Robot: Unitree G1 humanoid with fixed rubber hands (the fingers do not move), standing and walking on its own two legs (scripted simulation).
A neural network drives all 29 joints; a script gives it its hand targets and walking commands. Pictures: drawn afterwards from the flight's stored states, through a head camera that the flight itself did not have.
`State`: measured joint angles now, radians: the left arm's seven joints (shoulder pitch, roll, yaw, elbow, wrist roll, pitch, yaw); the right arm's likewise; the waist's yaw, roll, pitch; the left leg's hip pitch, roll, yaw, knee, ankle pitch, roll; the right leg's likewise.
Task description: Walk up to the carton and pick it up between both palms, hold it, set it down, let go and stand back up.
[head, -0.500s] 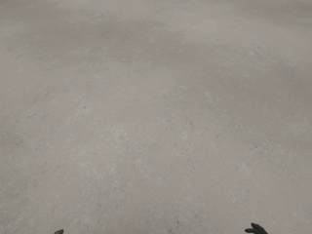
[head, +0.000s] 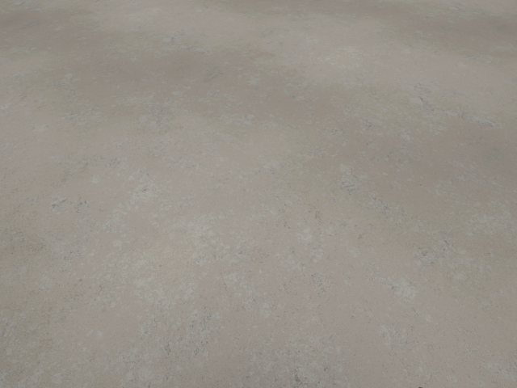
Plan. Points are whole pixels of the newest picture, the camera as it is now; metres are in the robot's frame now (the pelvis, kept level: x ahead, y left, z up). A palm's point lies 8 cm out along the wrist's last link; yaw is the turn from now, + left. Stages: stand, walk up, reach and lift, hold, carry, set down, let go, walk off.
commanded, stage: stand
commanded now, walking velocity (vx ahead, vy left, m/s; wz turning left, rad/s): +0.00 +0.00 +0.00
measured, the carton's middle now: out of the picture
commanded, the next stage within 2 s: walk up in 0.96 s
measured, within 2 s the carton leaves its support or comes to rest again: neither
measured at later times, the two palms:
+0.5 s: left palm out of the picture +0.08 +0.29 -0.11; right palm out of the picture +0.09 -0.28 -0.11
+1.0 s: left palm out of the picture +0.08 +0.30 -0.11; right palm out of the picture +0.10 -0.28 -0.11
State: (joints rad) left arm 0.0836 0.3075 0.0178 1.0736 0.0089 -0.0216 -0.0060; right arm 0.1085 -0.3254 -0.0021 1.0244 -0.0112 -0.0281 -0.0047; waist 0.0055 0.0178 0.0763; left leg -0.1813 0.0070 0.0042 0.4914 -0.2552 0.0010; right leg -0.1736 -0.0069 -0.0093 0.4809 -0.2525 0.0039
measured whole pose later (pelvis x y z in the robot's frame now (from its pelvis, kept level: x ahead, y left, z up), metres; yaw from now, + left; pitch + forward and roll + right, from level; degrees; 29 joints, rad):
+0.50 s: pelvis +0.00 +0.00 +0.01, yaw +0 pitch -3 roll +0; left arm 0.09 0.31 0.02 1.13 0.01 -0.02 -0.01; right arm 0.10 -0.33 -0.01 1.09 -0.01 -0.02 0.00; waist 0.01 0.02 0.07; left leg -0.12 0.00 0.00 0.37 -0.19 0.01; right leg -0.11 -0.02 -0.01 0.36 -0.19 0.01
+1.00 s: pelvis +0.01 +0.01 +0.01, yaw +0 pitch -3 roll +0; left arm 0.09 0.32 0.01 1.13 0.01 -0.02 0.00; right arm 0.09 -0.33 -0.01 1.10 -0.01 -0.02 -0.01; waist 0.01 0.01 0.07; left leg -0.11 -0.01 0.00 0.35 -0.19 0.01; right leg -0.10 -0.02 -0.01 0.34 -0.19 0.02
